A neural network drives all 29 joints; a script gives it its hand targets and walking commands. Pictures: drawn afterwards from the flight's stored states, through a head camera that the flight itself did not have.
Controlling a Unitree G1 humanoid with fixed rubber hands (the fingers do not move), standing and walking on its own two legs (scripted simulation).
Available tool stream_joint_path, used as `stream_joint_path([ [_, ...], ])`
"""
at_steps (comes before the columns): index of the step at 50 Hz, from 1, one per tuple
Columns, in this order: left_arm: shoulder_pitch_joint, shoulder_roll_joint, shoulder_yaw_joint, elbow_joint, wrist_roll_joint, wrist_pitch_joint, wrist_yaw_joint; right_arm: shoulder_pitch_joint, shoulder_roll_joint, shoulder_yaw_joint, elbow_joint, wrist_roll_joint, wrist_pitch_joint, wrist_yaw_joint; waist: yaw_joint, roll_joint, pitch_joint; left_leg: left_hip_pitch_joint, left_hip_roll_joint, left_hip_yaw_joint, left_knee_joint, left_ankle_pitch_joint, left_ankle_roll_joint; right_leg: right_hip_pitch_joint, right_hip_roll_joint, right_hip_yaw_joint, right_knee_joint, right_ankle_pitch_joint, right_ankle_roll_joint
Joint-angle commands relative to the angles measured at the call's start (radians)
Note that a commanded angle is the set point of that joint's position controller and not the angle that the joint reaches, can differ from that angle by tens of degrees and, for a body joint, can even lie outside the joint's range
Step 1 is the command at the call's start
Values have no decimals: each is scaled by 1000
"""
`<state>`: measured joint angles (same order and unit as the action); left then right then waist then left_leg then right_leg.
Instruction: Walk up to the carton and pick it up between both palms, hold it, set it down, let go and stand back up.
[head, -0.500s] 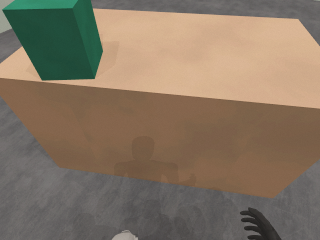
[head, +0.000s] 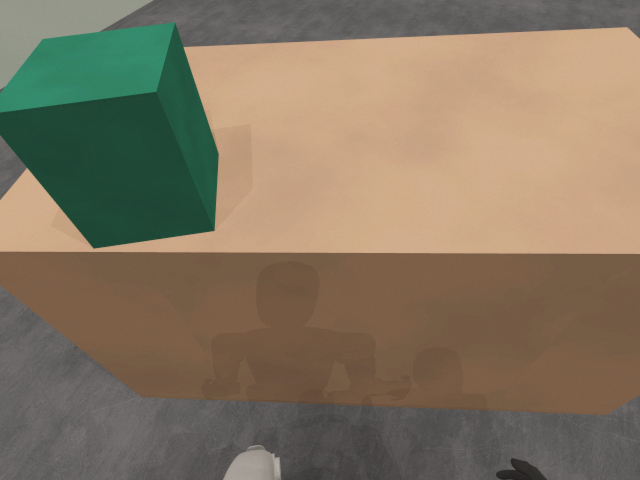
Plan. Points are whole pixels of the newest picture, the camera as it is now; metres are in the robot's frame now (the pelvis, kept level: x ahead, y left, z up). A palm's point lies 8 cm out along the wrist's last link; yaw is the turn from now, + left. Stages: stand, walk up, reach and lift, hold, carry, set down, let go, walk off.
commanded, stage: walk up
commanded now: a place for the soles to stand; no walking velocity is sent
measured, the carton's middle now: (132, 139) +0.60 +0.29 +0.12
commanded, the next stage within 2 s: none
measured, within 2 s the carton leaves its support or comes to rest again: neither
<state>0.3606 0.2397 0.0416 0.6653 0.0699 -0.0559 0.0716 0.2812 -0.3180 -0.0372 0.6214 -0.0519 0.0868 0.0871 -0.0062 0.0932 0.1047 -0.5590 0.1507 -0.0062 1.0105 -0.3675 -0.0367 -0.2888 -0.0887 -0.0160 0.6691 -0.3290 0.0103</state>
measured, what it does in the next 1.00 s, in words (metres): steps to the left: left foot, then right foot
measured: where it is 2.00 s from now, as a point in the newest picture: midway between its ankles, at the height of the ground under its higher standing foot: outside the picture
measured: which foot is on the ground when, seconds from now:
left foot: up 0.00-0.08, down 0.10-0.36, up 0.38-0.66, down 0.68-1.00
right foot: down 0.00-0.10, up 0.12-0.34, down 0.36-0.68, up 0.70-0.88, down 0.90-1.00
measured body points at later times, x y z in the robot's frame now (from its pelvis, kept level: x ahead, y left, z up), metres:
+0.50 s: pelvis +0.12 +0.15 +0.00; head +0.15 +0.11 +0.44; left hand +0.24 +0.41 -0.09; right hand +0.20 -0.13 -0.14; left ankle +0.14 +0.28 -0.65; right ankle +0.16 +0.02 -0.72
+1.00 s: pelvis +0.19 +0.28 +0.00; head +0.20 +0.26 +0.45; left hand +0.34 +0.52 -0.10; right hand +0.27 +0.00 -0.11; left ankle +0.23 +0.40 -0.72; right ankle +0.19 +0.15 -0.72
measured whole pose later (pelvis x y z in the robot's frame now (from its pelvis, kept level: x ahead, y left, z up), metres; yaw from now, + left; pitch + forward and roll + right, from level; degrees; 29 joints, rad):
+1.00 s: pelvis +0.19 +0.28 +0.00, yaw -7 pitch -1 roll +1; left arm 0.28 0.26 0.01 0.64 0.00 0.01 0.00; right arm 0.25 -0.29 0.00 0.64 0.00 0.05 0.02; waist -0.01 0.03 0.06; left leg -0.34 0.06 0.10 0.67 -0.31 -0.01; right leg -0.33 -0.01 0.01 0.69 -0.34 0.00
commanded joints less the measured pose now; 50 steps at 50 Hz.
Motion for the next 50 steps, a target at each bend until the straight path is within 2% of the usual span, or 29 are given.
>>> stream_joint_path([
  [1, 3, 248, 86, -65, 0, -17, 4, -9, -40, -22, -96, 8, -34, 7, 10, -242, -59, 83, -15, 48, -154, 37, 29, -46, -152, 185, -250, -122, -207],
  [3, -54, 262, 93, -79, 1, 3, 0, 73, -50, -44, -82, 11, -42, 7, -56, -239, -74, 332, -61, 141, -250, 67, 48, -214, -143, 153, -190, -231, -176],
  [4, -66, 224, 81, -88, 2, 16, 0, 165, -70, -60, -51, 11, -51, 2, -104, -159, -73, 465, -96, 173, -331, 93, 59, -278, -98, 99, -48, -229, -142],
  [5, -14, 131, 47, -95, -2, 24, -1, 240, -141, -78, -29, 4, -65, -10, -140, 64, -111, 563, -97, 119, -425, 59, 78, -329, 16, 17, 218, -179, -93],
  [6, -6, 50, 12, -148, -20, 24, 0, 249, -245, -87, -62, -5, -77, -22, -159, 335, -128, 541, 182, -364, -645, -96, 191, -500, 138, -1, 513, -375, -28],
  [7, -21, 98, 32, -152, -44, 30, 16, 166, -257, -81, -87, 16, -72, -36, -137, 227, -122, 436, 270, -536, -765, -198, 310, -472, 121, 114, 641, -380, -26],
  [9, -13, 135, 42, -122, -51, 36, 17, 51, -198, -61, -72, 20, -63, -59, -78, 80, -23, 348, 252, -422, -710, -236, 335, -480, 59, 112, 684, -239, -27],
  [11, 39, 137, 48, -85, -49, 32, 7, -4, -132, -38, -74, 10, -56, -65, -48, 32, -9, 263, 174, -184, -629, -13, 295, -340, 35, 62, 493, -184, -17],
  [14, 54, 79, 33, -92, -50, 10, -3, 6, -116, -20, -66, -1, -49, -59, -42, 106, -59, 278, 138, -61, -527, 390, 293, -145, 67, -46, 186, -155, -17],
  [17, 157, 116, 50, -88, -38, -8, 7, -79, -130, 2, -62, 5, -23, -47, 41, 52, -129, 112, 73, 21, -372, 188, 198, 171, 62, -20, -126, 155, -55],
  [18, 192, 176, 68, -88, -14, -10, 17, -63, -76, 21, -78, 5, -25, -41, 58, -78, -157, -26, 30, 72, -217, 78, 123, 305, -72, 211, -194, 63, -108],
  [19, 187, 277, 89, -117, 8, -2, 33, -39, -26, 32, -115, 6, -14, -40, 67, -280, -145, -184, -82, 94, 1, -248, 44, 296, -367, 684, -359, -81, -234],
  [20, 178, 279, 99, -103, 8, 19, 48, -84, -110, 3, -112, -12, 15, -50, 87, -149, -90, -178, -49, -28, 162, -265, 30, 181, -436, 740, -373, -157, -334],
  [22, 89, 218, 77, -103, 12, 15, 49, -85, -100, -9, -100, -15, 28, -50, 50, -122, -2, -206, -33, -70, 266, -128, 7, 113, -350, 546, -330, -47, -316],
  [25, 9, 190, 60, -99, 7, -1, 29, -31, -69, -16, -72, -16, 15, -36, 12, -231, -36, -94, -19, -50, 178, -38, -10, 62, -217, 284, -303, 85, -241],
  [30, -27, 243, 79, -96, -4, 1, 8, -48, -41, -18, -73, 23, -8, -14, 11, -277, -62, 136, -42, 35, -154, -32, 23, -47, -158, 138, -202, 142, -202],
  [32, -67, 250, 72, -123, -24, 20, -11, 32, -61, -29, -46, 32, -34, -21, -28, -232, -109, 327, -121, 134, -327, 106, 35, -133, -103, 65, -72, 207, -152],
  [33, -50, 225, 56, -129, -32, 31, -19, 89, -92, -49, -29, 26, -51, -27, -52, -148, -135, 444, -148, 141, -444, 183, 45, -179, -59, 31, 58, 150, -114],
  [34, 2, 144, 26, -141, -36, 38, -23, 119, -162, -67, -28, 14, -67, -36, -68, 25, -170, 525, -45, -14, -494, 235, 85, -263, 15, -15, 233, -8, -57],
  [35, 0, 105, 7, -183, -61, 43, -17, 70, -261, -81, -71, 23, -68, -47, -74, 187, -208, 425, 203, -366, -599, 226, 228, -323, 116, -6, 379, -338, -7],
  [36, -28, 128, 19, -176, -72, 52, 1, 27, -249, -78, -78, 37, -56, -56, -89, 145, -171, 314, 230, -388, -643, 128, 331, -290, 95, 81, 505, -391, -8],
  [37, -39, 135, 22, -165, -73, 54, 6, -22, -213, -66, -72, 36, -51, -67, -69, 141, -106, 280, 205, -345, -631, 114, 336, -314, 83, 111, 555, -333, -4],
  [40, 22, 143, 22, -120, -62, 48, -10, -79, -130, -32, -78, 30, -47, -83, -19, 100, -89, 234, 143, -181, -552, 264, 273, -196, 56, 52, 370, -246, 13],
  [42, 26, 125, 17, -121, -56, 44, -30, -77, -135, -24, -75, 32, -49, -86, -5, 92, -109, 221, 149, -174, -529, 296, 251, -86, 55, 13, 181, -194, 13],
  [44, 34, 134, 26, -132, -56, 36, -44, -109, -150, -15, -74, 50, -48, -82, 42, 40, -102, 125, 126, -126, -482, 253, 187, 83, 69, 15, -87, 61, -17],
  [45, 34, 168, 31, -134, -46, 28, -48, -91, -129, 1, -84, 58, -55, -76, 42, -28, -125, 82, 99, -98, -431, 159, 137, 135, 14, 147, -181, 85, -56],
  [46, -32, 226, 39, -142, -38, 27, -50, -23, -78, 13, -96, 65, -63, -72, -5, -189, -158, 92, -3, -13, -358, 45, 73, 103, -113, 363, -248, 61, -123],
  [47, -104, 240, 32, -143, -66, 37, -57, -27, -80, 3, -82, 65, -61, -80, -22, -172, -137, 274, -65, 28, -383, -37, 54, -92, -140, 352, -253, 14, -172],
  [50, -126, 176, 9, -124, -77, 37, -73, -48, -107, 0, -69, 52, -80, -75, -16, -137, -88, 321, -11, -29, -514, 101, 79, -119, -9, 179, -185, 77, -74],
])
